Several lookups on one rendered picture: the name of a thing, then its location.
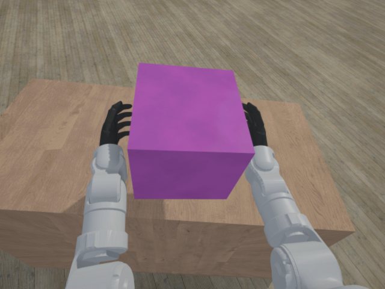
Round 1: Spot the carton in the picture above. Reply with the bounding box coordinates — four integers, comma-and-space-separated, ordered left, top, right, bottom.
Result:
128, 63, 255, 199

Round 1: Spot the robot right upper arm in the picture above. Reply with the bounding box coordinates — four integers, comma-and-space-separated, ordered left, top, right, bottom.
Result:
270, 241, 369, 289

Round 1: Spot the robot left forearm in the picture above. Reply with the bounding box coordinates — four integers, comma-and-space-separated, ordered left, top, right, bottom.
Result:
65, 144, 128, 289

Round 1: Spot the right robot hand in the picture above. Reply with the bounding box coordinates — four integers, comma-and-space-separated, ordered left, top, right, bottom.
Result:
242, 102, 268, 146

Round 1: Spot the robot right forearm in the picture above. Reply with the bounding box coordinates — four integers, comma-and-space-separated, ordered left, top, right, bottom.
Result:
245, 146, 343, 283

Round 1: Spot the left robot hand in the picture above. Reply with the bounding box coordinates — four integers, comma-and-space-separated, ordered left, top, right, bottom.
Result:
99, 101, 132, 146

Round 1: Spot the pedestal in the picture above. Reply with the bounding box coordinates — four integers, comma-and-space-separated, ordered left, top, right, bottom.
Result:
0, 78, 356, 279

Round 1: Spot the robot left upper arm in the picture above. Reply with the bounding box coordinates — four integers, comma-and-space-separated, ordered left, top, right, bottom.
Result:
66, 261, 135, 289

